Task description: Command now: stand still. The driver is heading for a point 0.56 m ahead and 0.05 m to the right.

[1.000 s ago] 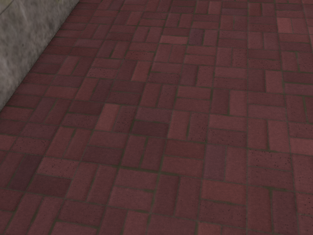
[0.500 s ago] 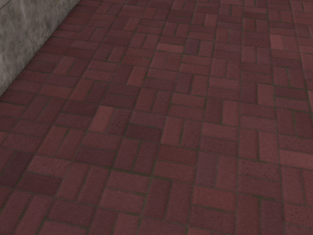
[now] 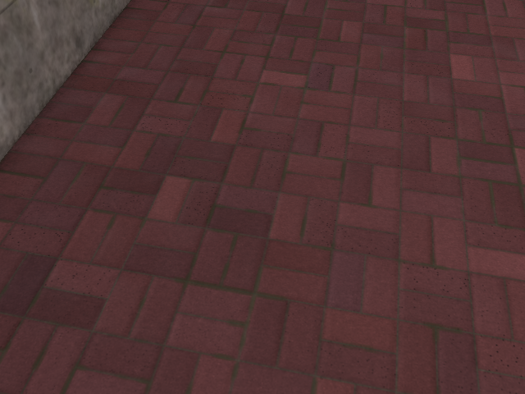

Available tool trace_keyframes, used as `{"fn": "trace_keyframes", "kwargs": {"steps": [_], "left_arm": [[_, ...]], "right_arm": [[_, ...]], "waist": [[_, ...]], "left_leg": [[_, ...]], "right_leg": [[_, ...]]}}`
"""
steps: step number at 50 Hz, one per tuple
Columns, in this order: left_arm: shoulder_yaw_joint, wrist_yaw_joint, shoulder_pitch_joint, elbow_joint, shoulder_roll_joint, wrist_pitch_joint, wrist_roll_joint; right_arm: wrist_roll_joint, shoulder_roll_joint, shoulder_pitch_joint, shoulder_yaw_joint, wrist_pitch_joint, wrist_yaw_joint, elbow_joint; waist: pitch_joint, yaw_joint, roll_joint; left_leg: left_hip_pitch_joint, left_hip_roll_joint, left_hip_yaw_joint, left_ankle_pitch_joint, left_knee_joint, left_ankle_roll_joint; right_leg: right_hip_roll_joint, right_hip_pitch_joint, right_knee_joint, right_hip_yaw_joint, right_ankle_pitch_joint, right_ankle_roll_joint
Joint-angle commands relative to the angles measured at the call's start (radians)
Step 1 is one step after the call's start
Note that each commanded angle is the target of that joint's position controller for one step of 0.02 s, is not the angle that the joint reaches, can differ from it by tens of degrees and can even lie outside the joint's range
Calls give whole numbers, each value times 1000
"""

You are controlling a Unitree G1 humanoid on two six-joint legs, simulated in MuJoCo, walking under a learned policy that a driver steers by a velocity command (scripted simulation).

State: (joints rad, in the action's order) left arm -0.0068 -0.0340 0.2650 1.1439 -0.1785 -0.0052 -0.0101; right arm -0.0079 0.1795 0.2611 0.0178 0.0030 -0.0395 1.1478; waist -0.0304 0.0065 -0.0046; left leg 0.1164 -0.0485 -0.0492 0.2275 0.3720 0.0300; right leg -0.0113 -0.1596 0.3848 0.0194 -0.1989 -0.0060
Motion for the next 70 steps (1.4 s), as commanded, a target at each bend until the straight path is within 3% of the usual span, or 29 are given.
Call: {"fn": "trace_keyframes", "kwargs": {"steps": [1, 15, 16, 19, 21, 23, 24, 27, 29, 30, 31, 32, 33, 34, 36, 39, 44, 46, 48, 50, 51, 52, 53, 54, 56, 58, 61, 65, 70], "left_arm": [[11, -4, 56, -7, -83, 5, 0], [9, -9, 83, 7, -62, 7, 1], [7, -8, 90, 10, -56, 7, -1], [23, -2, 86, -10, -80, -2, -8], [23, 7, 61, -38, -61, 0, -15], [15, 17, 16, -77, -18, 20, -25], [15, 22, -5, -97, -19, 33, -31], [26, 38, 18, -123, -40, 66, -19], [36, 36, 219, -58, -32, 82, -3], [59, 25, 350, -28, -108, 89, -10], [92, 25, 484, 12, -218, 81, -4], [81, 22, 426, 2, -160, 73, -8], [71, 25, 340, -33, -127, 77, -13], [66, 27, 275, -57, -113, 84, -17], [51, 24, 241, -66, -80, 98, -11], [38, 20, 311, -35, -65, 109, -5], [24, 13, 316, -35, -75, 113, -7], [27, 11, 313, -31, -100, 118, -7], [32, 8, 287, -34, -125, 123, -5], [39, 8, 245, -43, -148, 116, 0], [32, 15, 250, -61, -121, 113, 2], [12, 27, 373, -79, 16, 106, 21], [42, 28, 303, -83, -93, 99, 5], [49, 31, 196, -128, -106, 99, -3], [53, 34, 136, -137, -82, 98, -13], [48, 37, 193, -119, -32, 71, -27], [52, 37, 162, -132, -24, 47, -25], [41, 35, 3, -176, -21, 40, -11], [34, 16, -64, -177, -36, 43, -6]], "right_arm": [[0, 87, 55, -12, 5, -3, -9], [0, 61, 93, -11, 6, -7, 1], [-2, 57, 102, -11, 6, -7, 4], [-7, 97, 111, -32, -6, -3, -10], [-9, 97, 143, -39, -8, 2, -20], [-9, 123, 220, -55, 0, 1, -7], [-10, 144, 231, -66, 4, 2, -5], [-10, 153, 171, -79, 20, 11, -32], [0, 120, 61, -76, 32, 14, -73], [3, 63, -2, -60, 46, 20, -114], [-10, 34, -8, -53, 59, 30, -155], [-40, 108, -32, -69, 62, 37, -156], [-39, 79, -28, -65, 69, 46, -151], [-27, 56, -17, -61, 77, 54, -142], [-29, 64, -22, -67, 72, 68, -146], [-28, 58, -70, -69, 54, 72, -173], [-13, 24, -306, -44, 45, 74, -275], [-8, 45, -307, -46, 42, 67, -288], [-7, 90, -199, -64, 47, 53, -264], [-9, 134, 73, -92, 61, 38, -176], [-32, 197, 208, -114, 65, 29, -145], [-55, 279, 243, -131, 64, 33, -150], [-10, 242, 181, -129, 54, 46, -151], [1, 190, 51, -112, 57, 47, -173], [-6, 92, -20, -85, 81, 48, -175], [-7, 51, 28, -66, 101, 40, -140], [-10, 82, 84, -60, 118, 37, -113], [-7, 85, 113, -44, 99, 31, -105], [-12, 82, 187, -35, 80, 15, -72]], "waist": [[-39, 0, 5], [-42, -2, 4], [-21, -2, 5], [-71, -7, 32], [-153, -26, 54], [-157, -56, 141], [-160, -60, 164], [-151, -11, 135], [-140, 93, 79], [-112, 151, -103], [-69, 166, -316], [-124, 114, -146], [-148, 74, -53], [-139, 42, -25], [-114, 12, -40], [-81, 8, -75], [-128, 34, -101], [-114, 19, -120], [-44, -41, -120], [92, -163, -102], [173, -203, -39], [288, -115, 183], [261, -123, 71], [79, -70, 59], [-42, -14, -10], [-31, 35, 0], [-17, 57, 38], [-11, 27, 92], [13, -16, 106]], "left_leg": [[66, 112, -93, -99, -72, 26], [64, 111, -85, -125, -56, 24], [57, 103, -83, -46, -65, 26], [128, 75, -106, 379, -50, 74], [158, 115, -191, 550, -75, 118], [60, 226, -363, 599, -167, 181], [35, 286, -432, 579, -205, 212], [115, 287, -388, 464, -187, 211], [340, 177, -232, 345, -49, 144], [493, 63, -74, 256, 207, 91], [638, -28, 83, 287, 495, 60], [685, 33, 49, 287, 661, 68], [683, 70, 28, 203, 720, 71], [653, 95, 23, 124, 731, 65], [620, 115, 47, 44, 701, 46], [634, 90, 109, 0, 675, 27], [505, 41, 193, -106, 348, 28], [390, 13, 214, -120, 265, 59], [244, -27, 210, -108, 236, 99], [-38, -31, 177, -139, 135, 138], [-241, 125, 8, 15, 104, 174], [-462, 447, -511, 96, 33, 321], [-379, 435, -687, 273, -122, 344], [-220, 409, -523, 328, -164, 305], [8, 328, -312, -2, -206, 247], [101, 287, -149, -418, -184, 221], [100, 243, -6, -782, -147, 201], [72, 181, 92, -880, -118, 140], [-43, 218, 65, -853, -41, 135]], "right_leg": [[89, 1, -54, 80, 78, -28], [89, -2, -44, 80, 98, -31], [80, 6, -50, 76, 26, -33], [22, -78, 18, 52, -353, -68], [8, -201, 79, 59, -454, -84], [-24, -310, 228, -16, -311, -73], [-14, -338, 280, -58, -234, -68], [14, -225, 222, -61, -227, -81], [-13, 133, 36, -44, -155, -92], [146, 295, -117, 219, -293, -125], [352, 391, -244, 578, -402, -214], [378, 325, -224, 586, -368, -225], [349, 262, -220, 503, -278, -217], [311, 228, -233, 416, -181, -202], [246, 213, -249, 274, 10, -176], [205, 249, -208, 140, 393, -164], [162, 137, -230, 39, 562, -153], [183, 138, -206, 27, 714, -148], [200, 180, -66, 6, 967, -132], [181, 154, 259, -18, 942, -114], [139, -9, 519, -39, 637, -110], [-36, -326, 937, -69, -255, -79], [-42, -435, 1041, 43, -265, -98], [24, -494, 1005, 41, -159, -107], [77, -407, 902, 33, -80, -99], [85, -286, 830, 21, -108, -68], [65, -287, 714, -22, -77, -41], [44, -273, 443, -86, 58, -28], [19, -227, 283, -95, 89, -42]]}}
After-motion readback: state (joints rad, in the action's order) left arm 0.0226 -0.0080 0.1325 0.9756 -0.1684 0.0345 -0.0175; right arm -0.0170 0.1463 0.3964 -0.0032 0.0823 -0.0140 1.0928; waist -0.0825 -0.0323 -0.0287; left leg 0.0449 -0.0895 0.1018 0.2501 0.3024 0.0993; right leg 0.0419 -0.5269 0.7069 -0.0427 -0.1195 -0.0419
